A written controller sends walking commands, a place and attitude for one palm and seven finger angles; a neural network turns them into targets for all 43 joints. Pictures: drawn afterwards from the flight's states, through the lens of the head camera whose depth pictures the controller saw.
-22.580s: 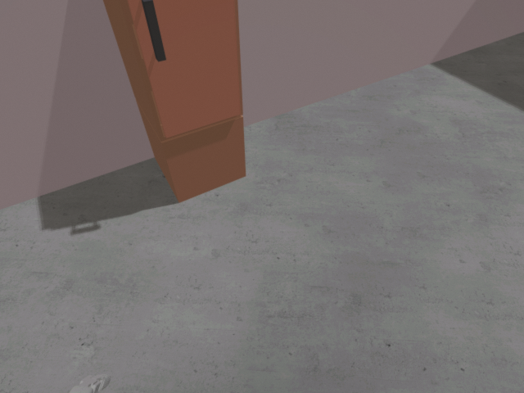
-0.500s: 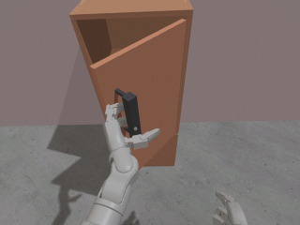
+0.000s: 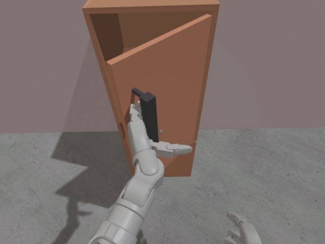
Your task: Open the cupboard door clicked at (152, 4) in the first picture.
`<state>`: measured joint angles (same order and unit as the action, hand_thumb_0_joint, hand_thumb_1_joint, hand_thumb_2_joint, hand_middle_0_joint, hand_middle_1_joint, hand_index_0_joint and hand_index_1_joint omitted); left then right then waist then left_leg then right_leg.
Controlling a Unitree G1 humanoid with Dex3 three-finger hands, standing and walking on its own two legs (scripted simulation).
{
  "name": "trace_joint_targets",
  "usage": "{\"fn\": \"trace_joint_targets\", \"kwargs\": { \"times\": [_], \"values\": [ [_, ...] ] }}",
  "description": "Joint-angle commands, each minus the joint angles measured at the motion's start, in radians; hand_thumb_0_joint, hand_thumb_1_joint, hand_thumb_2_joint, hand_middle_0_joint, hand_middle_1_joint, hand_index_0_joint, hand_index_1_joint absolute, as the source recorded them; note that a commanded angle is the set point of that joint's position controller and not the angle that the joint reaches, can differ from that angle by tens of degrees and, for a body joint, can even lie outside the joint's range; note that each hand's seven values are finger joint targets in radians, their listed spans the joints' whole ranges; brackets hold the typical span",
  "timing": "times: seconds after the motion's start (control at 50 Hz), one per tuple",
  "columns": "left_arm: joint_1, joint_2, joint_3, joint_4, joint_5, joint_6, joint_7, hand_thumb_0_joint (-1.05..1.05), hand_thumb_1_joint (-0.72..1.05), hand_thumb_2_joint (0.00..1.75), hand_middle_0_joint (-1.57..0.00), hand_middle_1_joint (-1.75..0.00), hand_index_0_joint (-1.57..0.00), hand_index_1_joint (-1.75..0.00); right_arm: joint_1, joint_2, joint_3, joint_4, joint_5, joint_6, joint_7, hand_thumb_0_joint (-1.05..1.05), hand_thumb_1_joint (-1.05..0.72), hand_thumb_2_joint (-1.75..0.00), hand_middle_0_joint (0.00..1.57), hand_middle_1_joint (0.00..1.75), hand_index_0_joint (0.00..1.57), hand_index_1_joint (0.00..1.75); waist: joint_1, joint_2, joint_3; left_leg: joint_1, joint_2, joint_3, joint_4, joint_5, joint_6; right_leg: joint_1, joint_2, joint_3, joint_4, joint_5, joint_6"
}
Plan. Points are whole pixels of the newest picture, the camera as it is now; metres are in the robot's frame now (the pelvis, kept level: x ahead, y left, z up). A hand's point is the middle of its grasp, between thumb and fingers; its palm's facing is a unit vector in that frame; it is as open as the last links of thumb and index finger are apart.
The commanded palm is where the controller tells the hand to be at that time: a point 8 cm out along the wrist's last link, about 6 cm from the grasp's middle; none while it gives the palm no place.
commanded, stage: slide the hand sideways off the handle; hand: left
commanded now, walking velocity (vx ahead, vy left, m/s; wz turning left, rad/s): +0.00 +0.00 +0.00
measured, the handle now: (144, 118) +0.40 +0.09 +0.10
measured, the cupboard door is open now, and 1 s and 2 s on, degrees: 45 52 52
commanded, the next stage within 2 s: draw the hand back to the body in 1.16 s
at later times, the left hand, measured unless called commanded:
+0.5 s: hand (166, 147) +0.31 +0.02 +0.11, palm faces +0.01 -1.00 +0.00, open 16.2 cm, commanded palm +0.27 +0.09 +0.10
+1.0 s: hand (141, 167) +0.26 +0.07 +0.10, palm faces +0.04 -1.00 -0.01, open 16.0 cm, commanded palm +0.22 +0.13 +0.10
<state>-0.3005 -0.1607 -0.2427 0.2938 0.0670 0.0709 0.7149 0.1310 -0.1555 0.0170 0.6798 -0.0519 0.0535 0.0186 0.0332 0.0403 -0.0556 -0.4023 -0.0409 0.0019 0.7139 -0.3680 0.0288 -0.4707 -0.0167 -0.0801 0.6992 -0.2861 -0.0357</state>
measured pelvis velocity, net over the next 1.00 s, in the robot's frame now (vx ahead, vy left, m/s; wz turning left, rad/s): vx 0.04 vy -0.02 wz -0.02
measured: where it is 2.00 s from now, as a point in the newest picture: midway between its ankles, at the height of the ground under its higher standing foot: outside the picture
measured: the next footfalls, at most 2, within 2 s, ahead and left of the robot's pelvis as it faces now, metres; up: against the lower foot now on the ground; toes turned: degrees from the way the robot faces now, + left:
none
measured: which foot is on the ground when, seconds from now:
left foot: down 0.00-1.00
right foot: down 0.00-1.00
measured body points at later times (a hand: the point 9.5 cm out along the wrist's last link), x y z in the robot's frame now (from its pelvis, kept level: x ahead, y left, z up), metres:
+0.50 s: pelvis +0.01 -0.01 +0.01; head +0.01 -0.03 +0.46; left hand +0.30 +0.08 +0.11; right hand +0.18 -0.22 -0.09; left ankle +0.00 +0.10 -0.72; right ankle +0.05 -0.10 -0.72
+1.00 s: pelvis +0.04 -0.02 +0.01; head +0.03 -0.04 +0.46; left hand +0.25 +0.13 +0.11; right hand +0.23 -0.21 -0.07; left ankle +0.00 +0.10 -0.72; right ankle +0.05 -0.10 -0.72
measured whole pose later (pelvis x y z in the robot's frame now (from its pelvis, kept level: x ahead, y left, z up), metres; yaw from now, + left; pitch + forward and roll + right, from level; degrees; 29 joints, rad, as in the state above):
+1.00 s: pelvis +0.04 -0.02 +0.01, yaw -1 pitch +1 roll +0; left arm 0.39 0.06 -0.18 -0.28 -0.05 -0.06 0.10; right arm 0.19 -0.19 0.06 0.49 0.00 -0.01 -0.02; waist 0.04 0.04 -0.04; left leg -0.25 -0.01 0.00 0.64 -0.40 0.01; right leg -0.34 0.02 -0.08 0.64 -0.32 -0.05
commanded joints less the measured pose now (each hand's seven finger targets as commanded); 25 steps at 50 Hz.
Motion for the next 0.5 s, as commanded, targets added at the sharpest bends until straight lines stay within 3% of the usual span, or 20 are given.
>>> {"fn": "trace_joint_targets", "kwargs": {
  "times": [0.0,0.02,0.04,0.08,0.12,0.18,0.22,0.28,0.3,0.36,0.4,0.48],
  "values": [
    [-0.346,-0.030,-0.167,-0.285,0.053,-0.201,-0.367,0.00,-0.50,0.30,-0.15,-0.30,-0.15,-0.30,-0.004,-0.128,-0.038,-0.199,0.012,-0.040,-0.043,0.00,-0.90,-0.90,0.20,0.30,0.20,0.30,-0.087,-0.142,-0.291,0.100,0.030,-0.034,-0.100,0.250,-0.008,0.171,0.002,0.046,-0.077,0.219,-0.019],
    [-0.377,-0.017,-0.173,-0.324,0.039,-0.231,-0.423,0.00,-0.50,0.30,-0.15,-0.30,-0.15,-0.30,0.000,-0.123,-0.033,-0.207,0.017,-0.049,-0.051,0.00,-0.90,-0.90,0.20,0.30,0.20,0.30,-0.085,-0.105,-0.315,0.119,0.030,-0.038,-0.100,0.251,-0.007,0.177,-0.001,0.048,-0.072,0.225,-0.018],
    [-0.375,-0.016,-0.184,-0.323,0.017,-0.254,-0.486,0.00,-0.50,0.30,-0.15,-0.30,-0.15,-0.30,0.006,-0.119,-0.027,-0.214,0.024,-0.061,-0.057,0.00,-0.90,-0.90,0.20,0.30,0.20,0.30,-0.092,-0.087,-0.301,0.131,0.028,-0.042,-0.097,0.244,-0.006,0.170,0.000,0.048,-0.073,0.222,-0.018],
    [-0.356,0.000,-0.146,-0.308,-0.048,-0.267,-0.558,0.00,-0.50,0.30,-0.15,-0.30,-0.15,-0.30,-0.013,-0.113,-0.011,-0.237,0.044,-0.083,-0.066,0.00,-0.90,-0.90,0.20,0.30,0.20,0.30,-0.076,-0.046,-0.263,0.121,0.026,-0.049,-0.114,0.181,-0.010,0.162,0.005,0.045,-0.093,0.152,-0.018],
    [-0.344,-0.010,-0.105,-0.271,-0.111,-0.248,-0.557,0.00,-0.50,0.30,-0.15,-0.30,-0.15,-0.30,-0.042,-0.109,0.002,-0.244,0.059,-0.100,-0.070,0.00,-0.90,-0.90,0.20,0.30,0.20,0.30,-0.067,-0.048,-0.171,0.093,0.027,-0.059,-0.145,0.091,-0.016,0.137,0.011,0.038,-0.126,0.043,-0.013],
    [-0.277,0.025,-0.010,-0.242,-0.157,-0.207,-0.504,0.00,-0.50,0.30,-0.15,-0.30,-0.15,-0.30,-0.067,-0.117,0.008,-0.249,0.063,-0.113,-0.069,0.00,-0.90,-0.90,0.20,0.30,0.20,0.30,-0.034,-0.139,-0.130,0.053,0.026,-0.060,-0.183,0.023,-0.017,0.158,0.012,0.040,-0.165,-0.054,-0.004],
    [-0.229,0.051,0.033,-0.248,-0.150,-0.197,-0.464,0.00,-0.50,0.30,-0.15,-0.30,-0.15,-0.30,-0.075,-0.117,0.009,-0.252,0.059,-0.112,-0.061,0.00,-0.90,-0.90,0.20,0.30,0.20,0.30,-0.011,-0.139,-0.137,0.051,0.025,-0.050,-0.197,0.036,-0.019,0.185,0.009,0.045,-0.173,-0.058,-0.003],
    [-0.123,0.060,0.037,-0.303,-0.102,-0.208,-0.423,0.00,-0.50,0.30,-0.15,-0.30,-0.15,-0.30,-0.058,-0.113,0.002,-0.269,0.046,-0.109,-0.042,0.00,-0.90,-0.90,0.20,0.30,0.20,0.30,0.010,-0.144,-0.175,0.067,0.030,-0.032,-0.195,0.128,-0.019,0.234,0.008,0.047,-0.160,0.041,-0.007],
    [-0.086,0.094,0.058,-0.325,-0.081,-0.217,-0.417,0.00,-0.50,0.30,-0.15,-0.30,-0.15,-0.30,-0.054,-0.116,-0.004,-0.275,0.044,-0.104,-0.037,0.00,-0.90,-0.90,0.20,0.30,0.20,0.30,0.020,-0.137,-0.206,0.070,0.031,-0.024,-0.193,0.154,-0.020,0.258,0.005,0.052,-0.156,0.067,-0.009],
    [-0.022,0.083,0.028,-0.395,-0.059,-0.230,-0.425,0.00,-0.50,0.30,-0.15,-0.30,-0.15,-0.30,-0.055,-0.109,-0.005,-0.290,0.042,-0.093,-0.027,0.00,-0.90,-0.90,0.20,0.30,0.20,0.30,0.012,-0.121,-0.190,0.078,0.030,-0.003,-0.185,0.169,-0.013,0.275,0.001,0.068,-0.168,0.117,-0.006],
    [0.021,0.126,0.055,-0.419,-0.055,-0.227,-0.437,0.00,-0.50,0.30,-0.15,-0.30,-0.15,-0.30,-0.058,-0.111,-0.005,-0.297,0.043,-0.086,-0.029,0.00,-0.90,-0.90,0.20,0.30,0.20,0.30,0.014,-0.149,-0.167,0.069,0.027,0.001,-0.187,0.152,-0.007,0.290,-0.003,0.081,-0.194,0.101,-0.003],
    [0.120,0.145,0.054,-0.517,-0.062,-0.209,-0.471,0.00,-0.50,0.30,-0.15,-0.30,-0.15,-0.30,-0.076,-0.103,-0.001,-0.315,0.044,-0.077,-0.039,0.00,-0.90,-0.90,0.20,0.30,0.20,0.30,0.013,-0.123,-0.147,0.093,0.022,0.013,-0.188,0.146,0.000,0.310,-0.014,0.109,-0.233,0.096,0.004]
  ]
}}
